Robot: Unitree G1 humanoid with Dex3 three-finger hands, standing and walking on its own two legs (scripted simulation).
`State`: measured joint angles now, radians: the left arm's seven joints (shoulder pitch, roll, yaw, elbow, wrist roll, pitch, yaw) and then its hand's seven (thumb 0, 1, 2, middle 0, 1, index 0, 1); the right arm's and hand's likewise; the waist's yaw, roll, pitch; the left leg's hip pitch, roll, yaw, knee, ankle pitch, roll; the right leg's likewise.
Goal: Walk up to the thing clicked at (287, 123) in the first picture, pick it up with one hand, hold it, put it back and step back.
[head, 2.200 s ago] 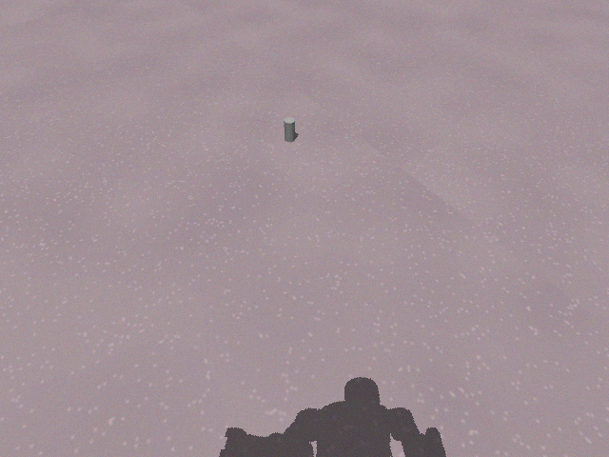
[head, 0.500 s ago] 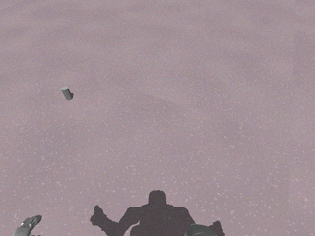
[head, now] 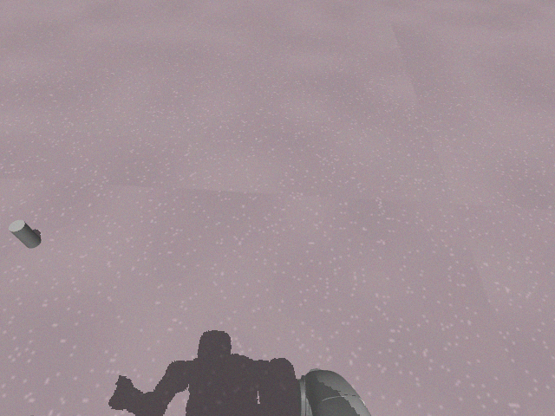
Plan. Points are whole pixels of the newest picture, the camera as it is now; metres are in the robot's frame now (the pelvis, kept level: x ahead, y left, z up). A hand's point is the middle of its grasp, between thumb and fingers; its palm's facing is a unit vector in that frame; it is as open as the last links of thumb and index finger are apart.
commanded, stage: walk up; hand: left
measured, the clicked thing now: (25, 234) +0.97 +0.89 -0.70
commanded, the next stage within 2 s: none
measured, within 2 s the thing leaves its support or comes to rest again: neither
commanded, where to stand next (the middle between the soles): +0.51 +0.97 m, yaw -45 degrees
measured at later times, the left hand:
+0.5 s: hand out of the picture +0.26 +0.47 -0.11, palm faces -0.19 -0.77 -0.60, open 7.4 cm
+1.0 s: hand out of the picture +0.49 +0.59 -0.13, palm faces -0.37 -0.71 -0.60, open 7.3 cm
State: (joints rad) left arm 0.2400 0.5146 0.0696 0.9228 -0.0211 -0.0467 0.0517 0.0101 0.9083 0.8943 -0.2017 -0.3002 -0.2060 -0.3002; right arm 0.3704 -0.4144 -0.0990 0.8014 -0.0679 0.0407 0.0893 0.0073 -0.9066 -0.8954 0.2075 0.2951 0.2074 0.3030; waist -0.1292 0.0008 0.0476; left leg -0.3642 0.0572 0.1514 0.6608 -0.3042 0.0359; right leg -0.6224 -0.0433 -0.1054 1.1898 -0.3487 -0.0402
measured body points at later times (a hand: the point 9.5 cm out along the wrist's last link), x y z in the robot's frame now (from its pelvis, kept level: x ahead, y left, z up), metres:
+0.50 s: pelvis +0.15 +0.17 -0.02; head +0.16 +0.12 +0.43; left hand +0.27 +0.51 -0.08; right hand +0.23 -0.19 -0.12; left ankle +0.26 +0.37 -0.68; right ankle +0.11 -0.04 -0.72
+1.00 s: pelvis +0.28 +0.35 -0.03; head +0.30 +0.29 +0.41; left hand +0.50 +0.63 -0.09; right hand +0.21 +0.03 -0.16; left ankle +0.29 +0.43 -0.68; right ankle +0.32 +0.24 -0.72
